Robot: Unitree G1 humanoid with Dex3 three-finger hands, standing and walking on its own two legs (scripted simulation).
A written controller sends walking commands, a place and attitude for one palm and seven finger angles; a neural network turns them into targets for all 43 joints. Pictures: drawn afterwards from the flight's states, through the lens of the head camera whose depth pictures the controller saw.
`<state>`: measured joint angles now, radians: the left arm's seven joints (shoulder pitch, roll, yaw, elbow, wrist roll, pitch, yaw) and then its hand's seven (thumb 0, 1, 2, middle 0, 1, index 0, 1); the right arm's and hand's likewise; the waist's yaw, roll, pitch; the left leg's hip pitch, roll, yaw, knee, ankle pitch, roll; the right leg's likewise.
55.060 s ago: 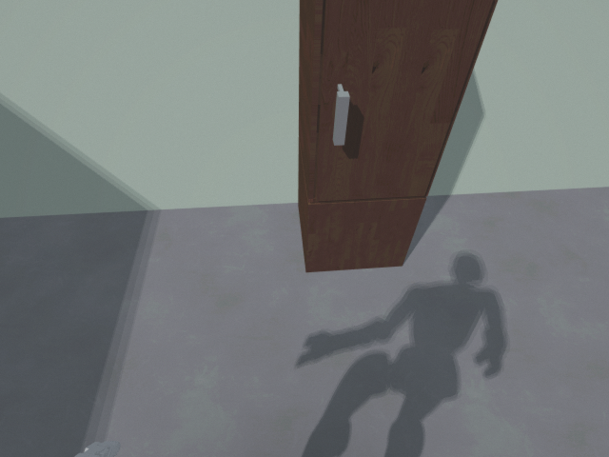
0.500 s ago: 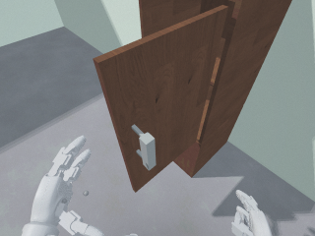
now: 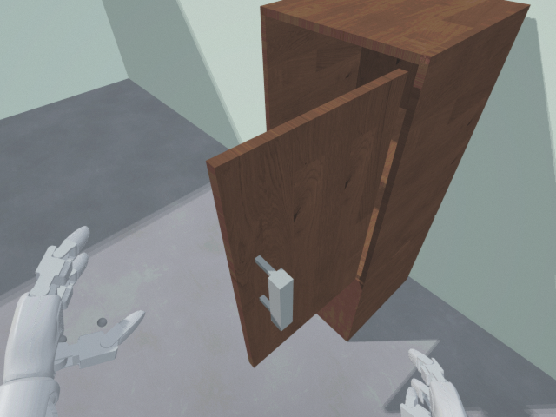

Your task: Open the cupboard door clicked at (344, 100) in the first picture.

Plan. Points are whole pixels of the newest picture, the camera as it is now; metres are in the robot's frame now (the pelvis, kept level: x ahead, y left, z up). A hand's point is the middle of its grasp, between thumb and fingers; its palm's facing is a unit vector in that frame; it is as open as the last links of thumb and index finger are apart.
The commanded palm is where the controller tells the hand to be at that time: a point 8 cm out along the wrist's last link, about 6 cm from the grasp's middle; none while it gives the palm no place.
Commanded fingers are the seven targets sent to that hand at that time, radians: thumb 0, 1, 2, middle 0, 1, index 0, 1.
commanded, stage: draw the hand back to the body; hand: left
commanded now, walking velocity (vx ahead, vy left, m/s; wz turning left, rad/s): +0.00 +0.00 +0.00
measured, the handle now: (272, 292) +0.32 +0.05 -0.01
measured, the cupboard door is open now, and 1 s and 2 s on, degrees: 88 88 88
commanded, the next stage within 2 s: step back with the hand held close in 0.60 s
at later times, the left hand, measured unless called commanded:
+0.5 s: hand (69, 302) +0.19 +0.25 +0.16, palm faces +0.44 -0.81 -0.39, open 7.5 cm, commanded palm +0.14 +0.29 +0.18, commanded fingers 0.00 0.90 0.90 -0.20 -0.30 -0.20 -0.30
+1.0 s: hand (81, 302) +0.19 +0.24 +0.15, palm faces +0.30 -0.81 -0.51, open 7.4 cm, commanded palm +0.13 +0.29 +0.18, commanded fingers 0.00 0.90 0.90 -0.20 -0.30 -0.20 -0.30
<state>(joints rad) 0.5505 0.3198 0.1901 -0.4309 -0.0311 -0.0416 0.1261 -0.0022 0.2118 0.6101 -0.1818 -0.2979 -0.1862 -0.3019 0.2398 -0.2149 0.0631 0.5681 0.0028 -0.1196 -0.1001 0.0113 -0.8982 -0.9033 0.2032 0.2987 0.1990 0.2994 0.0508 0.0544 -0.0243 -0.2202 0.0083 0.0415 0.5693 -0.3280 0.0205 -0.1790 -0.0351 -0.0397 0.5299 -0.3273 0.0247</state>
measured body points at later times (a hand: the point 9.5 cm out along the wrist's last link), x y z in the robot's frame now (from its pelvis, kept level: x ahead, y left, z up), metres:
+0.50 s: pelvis +0.00 -0.01 +0.01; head -0.02 -0.02 +0.46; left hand +0.16 +0.29 +0.18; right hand +0.18 -0.23 -0.07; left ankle -0.01 +0.10 -0.73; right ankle -0.03 -0.14 -0.73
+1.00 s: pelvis -0.02 +0.00 +0.01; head +0.00 -0.02 +0.46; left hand +0.17 +0.28 +0.18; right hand +0.16 -0.25 -0.07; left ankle -0.01 +0.10 -0.73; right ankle -0.03 -0.14 -0.73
